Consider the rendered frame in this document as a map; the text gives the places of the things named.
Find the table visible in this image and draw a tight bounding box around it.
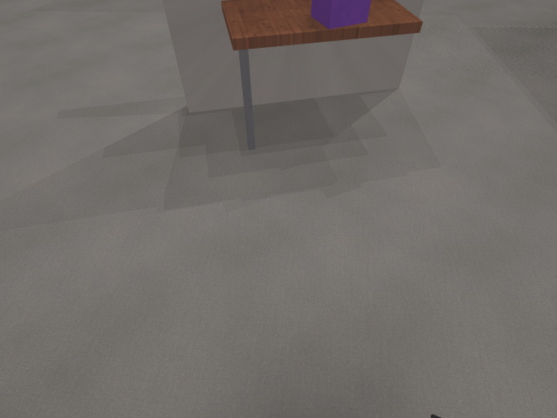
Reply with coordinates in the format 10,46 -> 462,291
221,0 -> 423,151

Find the carton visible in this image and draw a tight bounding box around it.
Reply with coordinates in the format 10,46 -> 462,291
311,0 -> 371,30

